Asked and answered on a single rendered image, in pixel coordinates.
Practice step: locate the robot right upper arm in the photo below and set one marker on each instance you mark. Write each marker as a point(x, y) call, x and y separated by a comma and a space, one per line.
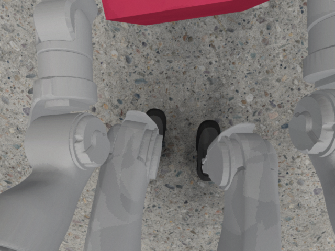
point(312, 132)

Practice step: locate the left robot forearm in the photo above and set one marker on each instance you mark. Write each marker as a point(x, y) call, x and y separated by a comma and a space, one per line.
point(65, 55)

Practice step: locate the robot right shin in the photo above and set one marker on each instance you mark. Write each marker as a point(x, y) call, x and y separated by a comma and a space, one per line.
point(237, 128)

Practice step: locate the right robot forearm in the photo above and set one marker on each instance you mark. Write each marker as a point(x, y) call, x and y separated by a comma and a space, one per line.
point(319, 64)

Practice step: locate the robot left upper arm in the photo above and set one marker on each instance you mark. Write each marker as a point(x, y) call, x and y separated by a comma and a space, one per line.
point(63, 151)

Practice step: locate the right robot foot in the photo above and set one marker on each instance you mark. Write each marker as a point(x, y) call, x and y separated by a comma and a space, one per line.
point(207, 131)

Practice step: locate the carton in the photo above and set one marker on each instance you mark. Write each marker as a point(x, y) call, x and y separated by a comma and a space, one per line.
point(150, 12)

